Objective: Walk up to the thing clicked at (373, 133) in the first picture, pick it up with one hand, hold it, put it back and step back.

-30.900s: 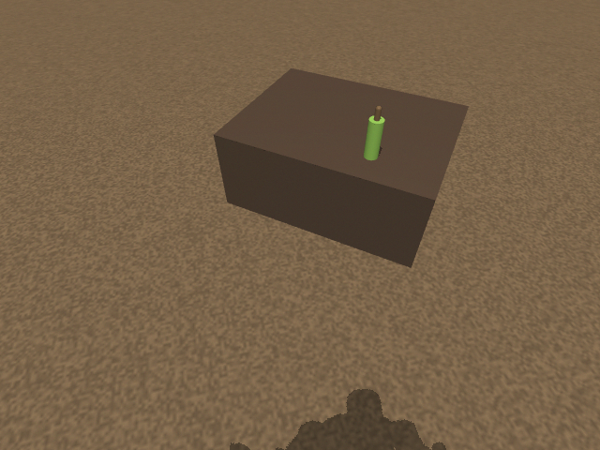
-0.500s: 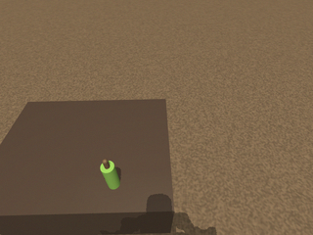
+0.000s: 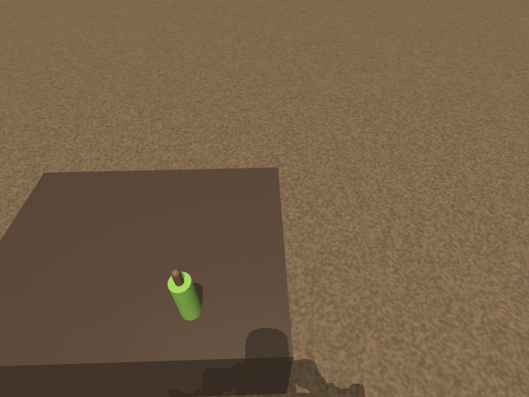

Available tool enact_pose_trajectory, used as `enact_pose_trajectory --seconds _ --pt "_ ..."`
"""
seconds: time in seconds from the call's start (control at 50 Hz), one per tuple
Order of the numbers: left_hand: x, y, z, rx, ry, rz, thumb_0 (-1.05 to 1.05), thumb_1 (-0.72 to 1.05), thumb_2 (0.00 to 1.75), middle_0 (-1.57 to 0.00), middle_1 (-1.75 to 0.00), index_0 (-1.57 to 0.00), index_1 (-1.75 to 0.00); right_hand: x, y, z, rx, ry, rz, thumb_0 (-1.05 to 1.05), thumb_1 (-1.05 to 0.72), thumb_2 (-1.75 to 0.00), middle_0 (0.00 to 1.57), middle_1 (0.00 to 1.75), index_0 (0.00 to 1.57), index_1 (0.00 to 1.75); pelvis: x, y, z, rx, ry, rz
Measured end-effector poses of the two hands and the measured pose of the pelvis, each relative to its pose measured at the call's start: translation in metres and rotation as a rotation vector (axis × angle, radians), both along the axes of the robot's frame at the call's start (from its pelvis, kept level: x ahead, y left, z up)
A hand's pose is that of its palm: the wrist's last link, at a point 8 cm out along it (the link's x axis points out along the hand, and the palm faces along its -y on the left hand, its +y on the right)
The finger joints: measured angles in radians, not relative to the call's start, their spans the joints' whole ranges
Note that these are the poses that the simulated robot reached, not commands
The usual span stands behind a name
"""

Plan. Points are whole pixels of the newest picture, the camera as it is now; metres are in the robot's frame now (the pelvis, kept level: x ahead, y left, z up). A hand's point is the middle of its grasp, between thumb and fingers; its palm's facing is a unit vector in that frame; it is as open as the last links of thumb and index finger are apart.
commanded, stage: stand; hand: left
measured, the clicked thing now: (183, 292) +0.45 +0.22 -0.29
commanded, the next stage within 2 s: step back in 0.34 s
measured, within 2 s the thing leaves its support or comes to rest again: neither
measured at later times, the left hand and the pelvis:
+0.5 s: hand out of the picture +0.08 +0.27 -0.16, palm faces -0.01 -0.93 -0.38, open 7.3 cm; pelvis -0.02 +0.00 -0.01, yaw +0 degrees
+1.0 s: hand out of the picture +0.03 +0.29 -0.18, palm faces -0.10 -0.93 -0.36, open 7.3 cm; pelvis -0.11 +0.03 -0.02, yaw -3 degrees
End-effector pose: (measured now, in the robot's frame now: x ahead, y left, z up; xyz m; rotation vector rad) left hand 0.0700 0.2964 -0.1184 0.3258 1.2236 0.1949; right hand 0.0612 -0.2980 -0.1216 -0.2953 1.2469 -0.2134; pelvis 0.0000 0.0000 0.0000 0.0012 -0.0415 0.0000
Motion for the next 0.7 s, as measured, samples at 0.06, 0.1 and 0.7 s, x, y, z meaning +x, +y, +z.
enact_pose_trajectory --seconds 0.06,0.1,0.7 --pt "-0.001 0.001 0.0 0.0 0.004 0.0 0.01 0.91 0.89 -0.2 -0.3 -0.21 -0.3 -0.001 0.0 0.0 0.001 0.004 -0.002 0.0 -0.9 -0.9 0.21 0.3 0.2 0.3 0.0 0.0 0.0 0.0 0.001 -0.001" --pt "-0.001 0.001 0.0 0.0 0.007 0.0 0.01 0.91 0.89 -0.2 -0.3 -0.21 -0.3 -0.002 0.0 0.0 0.001 0.006 -0.002 0.0 -0.9 -0.9 0.21 0.3 0.2 0.3 0.0 0.0 0.0 0.001 0.002 -0.001" --pt "-0.011 0.028 -0.018 0.046 -0.056 -0.046 0.01 0.91 0.89 -0.2 -0.3 -0.21 -0.3 -0.028 -0.016 -0.011 -0.067 -0.037 -0.012 0.0 -0.91 -0.9 0.2 0.3 0.2 0.3 -0.058 0.015 -0.03 0.004 0.004 -0.006"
